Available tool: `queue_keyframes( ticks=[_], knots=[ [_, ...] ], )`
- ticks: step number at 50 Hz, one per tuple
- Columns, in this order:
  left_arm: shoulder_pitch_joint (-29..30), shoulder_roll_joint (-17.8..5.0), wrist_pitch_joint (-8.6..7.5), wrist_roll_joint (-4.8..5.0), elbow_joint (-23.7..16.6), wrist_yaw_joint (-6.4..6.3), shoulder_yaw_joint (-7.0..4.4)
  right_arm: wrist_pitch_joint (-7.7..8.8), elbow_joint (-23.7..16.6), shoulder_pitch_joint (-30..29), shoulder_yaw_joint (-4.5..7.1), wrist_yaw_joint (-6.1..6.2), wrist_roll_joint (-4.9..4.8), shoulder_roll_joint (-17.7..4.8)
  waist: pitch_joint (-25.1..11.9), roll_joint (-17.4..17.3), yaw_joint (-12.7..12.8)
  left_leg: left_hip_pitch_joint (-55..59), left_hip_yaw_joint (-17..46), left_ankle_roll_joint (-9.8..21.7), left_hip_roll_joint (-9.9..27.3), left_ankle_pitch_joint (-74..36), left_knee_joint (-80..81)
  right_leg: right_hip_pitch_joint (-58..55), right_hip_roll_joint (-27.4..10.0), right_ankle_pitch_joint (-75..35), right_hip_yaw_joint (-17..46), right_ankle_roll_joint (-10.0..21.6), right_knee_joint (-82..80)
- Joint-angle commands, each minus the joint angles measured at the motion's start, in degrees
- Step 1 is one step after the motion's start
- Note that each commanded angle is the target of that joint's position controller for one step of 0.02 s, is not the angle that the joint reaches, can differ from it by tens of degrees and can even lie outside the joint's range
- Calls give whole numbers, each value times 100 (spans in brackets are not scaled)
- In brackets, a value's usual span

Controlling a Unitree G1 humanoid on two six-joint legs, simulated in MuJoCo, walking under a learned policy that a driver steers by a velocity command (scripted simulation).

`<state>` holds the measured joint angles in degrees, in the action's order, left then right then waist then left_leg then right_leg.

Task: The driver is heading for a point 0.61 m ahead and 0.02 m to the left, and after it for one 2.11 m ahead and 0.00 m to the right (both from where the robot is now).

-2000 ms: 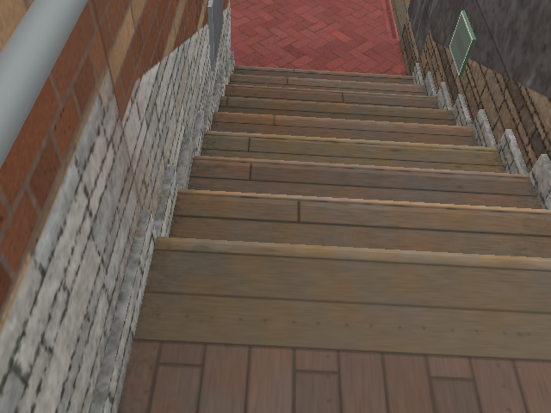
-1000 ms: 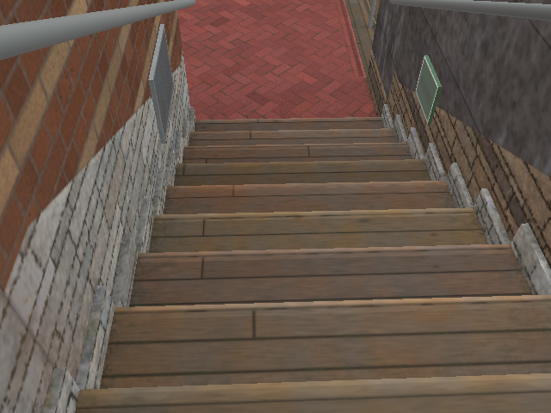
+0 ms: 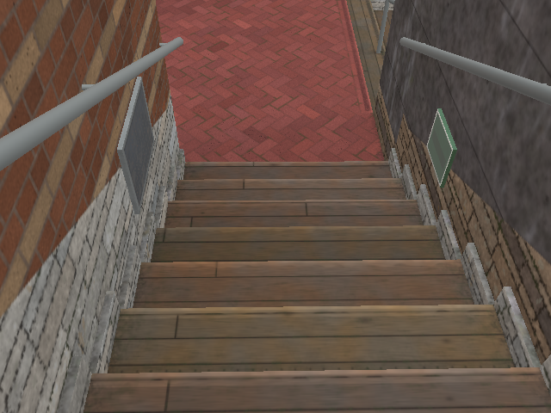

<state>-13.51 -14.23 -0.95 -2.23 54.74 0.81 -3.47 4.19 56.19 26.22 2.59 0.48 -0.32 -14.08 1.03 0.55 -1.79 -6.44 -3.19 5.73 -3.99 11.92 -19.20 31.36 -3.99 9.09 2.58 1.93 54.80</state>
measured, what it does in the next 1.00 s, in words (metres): goes down, turning left: right foot 0.15 m lower, then left foot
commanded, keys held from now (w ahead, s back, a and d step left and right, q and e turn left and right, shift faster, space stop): w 0.24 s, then no key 0.10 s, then q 0.66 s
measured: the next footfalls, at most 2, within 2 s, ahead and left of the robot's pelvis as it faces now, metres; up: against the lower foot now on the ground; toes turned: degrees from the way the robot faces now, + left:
right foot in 0.36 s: +0.32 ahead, -0.19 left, -0.15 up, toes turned -5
left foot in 0.82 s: +0.31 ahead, +0.01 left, -0.15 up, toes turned +14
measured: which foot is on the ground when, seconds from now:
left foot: down 0.00-0.36, up 0.38-0.80, down 0.82-1.00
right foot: up 0.00-0.34, down 0.36-0.82, up 0.84-1.00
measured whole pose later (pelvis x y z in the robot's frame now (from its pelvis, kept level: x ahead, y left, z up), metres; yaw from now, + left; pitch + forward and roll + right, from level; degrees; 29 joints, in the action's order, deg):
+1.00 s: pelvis +0.26 -0.07 -0.17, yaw +18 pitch +1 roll -1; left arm -9.8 -14.7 3.6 -2.1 42.5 -1.1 -1.5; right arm -4.3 44.9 12.5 3.1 1.4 -0.3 -13.2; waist 2.0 2.2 -0.5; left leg -19.0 1.8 5.5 -4.8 14.4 -33.0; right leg 34.2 -1.2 23.5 0.7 -3.8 68.3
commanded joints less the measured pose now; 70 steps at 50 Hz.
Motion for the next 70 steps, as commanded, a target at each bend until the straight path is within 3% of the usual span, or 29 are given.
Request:
queue_keyframes(
  ticks=[1, 5, 8, 13, 16, 17, 18, 19, 20, 22, 23, 25, 27, 30, 33, 35, 38, 40, 41, 42, 43, 44, 47, 49, 54, 57, 63, 68, 70],
  knots=[
    [-100, -246, 77, -7, -193, 68, -68, 107, -269, 264, 116, 27, 7, -644, 293, -402, 167, -358, 1392, 876, 1574, -421, 817, 465, -75, -1024, -164, -35, 124],
    [820, -561, -102, 13, -590, 48, -203, 283, -178, 500, 195, 179, -52, -820, 478, -575, 55, 319, 1529, 704, 1581, 17, 164, 1402, -293, -2191, 267, -165, -1104],
    [810, -179, -41, -93, -596, 231, -111, 234, -166, 480, 40, 231, 26, -405, 367, -319, -5, -795, 1047, 552, 1211, 400, -630, 193, 0, -3585, -35, -140, -1626],
    [1451, -196, 15, 123, -891, 195, -28, 83, -245, 504, 109, 208, 273, -542, 772, -491, -514, -1057, 929, 349, 1185, 316, -1649, -420, 14, -3119, -184, 6, -2604],
    [251, -288, -107, 162, -461, 35, -56, -115, -101, 683, 40, 397, 365, -338, 520, -149, -235, -401, 794, 246, 939, -214, -3742, -1332, -156, -3886, -125, 28, -4105],
    [-1081, -349, -167, 13, 8, -34, -113, -175, -95, 469, 30, 397, 273, -420, 59, 147, 394, -644, 486, 217, 750, -731, -5106, -2614, 39, -4329, -608, 46, -4553],
    [-2033, -649, -173, -120, 364, -9, -210, -197, -71, 605, 57, 348, 82, -476, -430, 627, 767, -1569, 346, 120, 316, 712, -6923, -4122, -207, -4780, -640, 60, -4268],
    [-2239, -1067, -256, -101, 407, 102, -201, -197, -3, 1665, 69, 347, -240, -33, -1320, 1678, 197, -3625, 410, -263, -302, 4779, -9391, -6343, -1545, -9040, 329, 412, -1467],
    [-2151, -1154, -212, 144, 198, 196, -237, -168, -73, 1648, 2, 453, -397, -185, -1970, 1370, 399, -4553, 748, -271, -63, 4448, -9919, -6630, -2232, -9350, 945, 730, -1207],
    [-1287, -689, -190, 167, -189, 123, -73, -302, -206, 522, 31, 432, -79, -301, -1165, 545, 399, -4687, 702, -284, 262, 2823, -9293, -4523, -2193, -5213, 789, 1100, -2436],
    [-780, -895, -203, 169, -386, -67, -120, -484, -572, -57, 1, 361, 95, -246, -1145, 1229, 300, -4745, 434, -376, 426, 2367, -9459, -3652, -2560, -3035, 1325, 1604, -3111],
    [-346, -516, -278, 92, -512, -126, 46, -721, -786, -805, 186, 263, 303, -581, -85, 650, 119, -3917, 561, -504, 527, 909, -8017, -1500, -2001, -2607, 600, 1349, -3582],
    [-239, -448, -337, 170, -540, -190, 84, -758, -856, -833, 152, 119, 240, -283, 350, 319, -186, -3140, 680, -599, 592, -177, -5989, -467, -1531, -2765, -206, 1083, -3666],
    [-326, -460, -321, 160, -480, -274, 159, -758, -847, -827, 41, -59, 291, 176, -295, 764, -238, -2390, 294, -471, 481, -1028, -4628, -1047, -1301, -3690, -597, 913, -3268],
    [-251, -659, -199, 74, -785, -204, 107, -834, -882, -916, 101, -96, 246, -70, -673, 736, -174, -1863, -20, -308, 404, -1406, -4940, -1134, -1546, -3145, -653, 983, -2835],
    [-261, -583, -2, 90, -861, -225, 97, -934, -1269, -1726, 98, -93, 157, -77, 21, 674, 53, -2310, 87, -343, 496, 296, -3604, -1073, -1460, -1901, -813, 827, -2976],
    [-550, -928, 304, -60, -884, -296, -44, -895, -1460, -1868, 87, -190, 59, -52, 23, 1018, 324, -1806, -258, -334, 197, 1565, -2840, -1452, -1587, -779, -475, 831, -2657],
    [-594, -918, 436, -34, -939, -316, -82, -683, -1344, -1338, 127, -191, 16, -98, -250, 124, 88, -740, 50, -211, 184, 869, -1284, -1274, -1508, -89, -603, 546, -1616],
    [-988, -556, 406, 17, -967, -301, -21, -545, -1344, -1183, 247, -98, 89, -642, -322, -1229, 225, -107, 1831, -15, 1267, -768, -433, -545, -957, 1269, -1123, 77, 75],
    [-143, -228, 378, 71, -1626, -326, 139, -518, -1402, -851, 392, -42, 16, -1363, -281, -1982, -50, 470, 3903, 1152, 2586, -4063, -304, 1415, 386, 3210, -861, -333, 1014],
    [451, -405, 329, 21, -1699, -340, 148, -526, -1217, -392, 398, 0, -18, -1303, -649, -1216, -406, 640, 3945, 1648, 2543, -3917, -290, 1563, 263, 3033, 15, -404, 1464],
    [450, -480, 328, 114, -1667, -289, 105, -580, -1265, -680, 350, 62, 19, -1123, -486, -933, -159, 465, 3380, 1709, 2327, -3427, -335, 1560, 230, 2581, 94, -458, 1659],
    [44, -589, 369, -7, -1423, -221, 56, -824, -1475, -1550, 225, 200, -9, -636, -457, -580, 257, -380, 2163, 1142, 1480, -3254, -504, 726, 156, 1435, -97, -583, 1530],
    [152, -573, 438, -7, -1504, -174, 55, -827, -1541, -1518, 259, 118, -3, -782, -607, -273, 252, -546, 2063, 992, 1346, -3321, -444, 429, 323, 1171, -124, -636, 1643],
    [295, -461, 565, -7, -1770, -241, 135, -606, -1704, -1326, 342, -48, 20, -881, -766, -576, 195, -501, 2375, 998, 1173, -2259, -339, 273, 562, 669, -189, -583, 1355],
    [792, -496, 596, -65, -2088, -224, 156, -609, -1774, -1065, 372, -146, 66, -849, -568, -716, -53, -201, 2795, 957, 1203, -1189, -82, 394, 578, 1274, 32, -500, 294],
    [812, -467, 418, 84, -2184, -98, 195, -800, -2088, -1226, 400, -213, 226, -1042, -398, -781, -62, -455, 3513, 875, 1213, -364, 241, -466, 817, 1517, 71, -215, -922],
    [-241, -448, 302, 123, -1811, -307, 147, -782, -2202, -1659, 293, -50, 77, -822, -404, -370, 512, -1969, 3195, 79, 591, 712, -21, -3163, 697, 655, -112, 51, -3366],
    [-530, -1210, 213, 35, -1883, -329, 45, -703, -2430, -1739, 252, 31, 12, -503, -87, 1173, 715, -4343, 1584, -508, -920, 2323, -2574, -4069, -1462, 1153, 2804, 516, -4081]
  ],
)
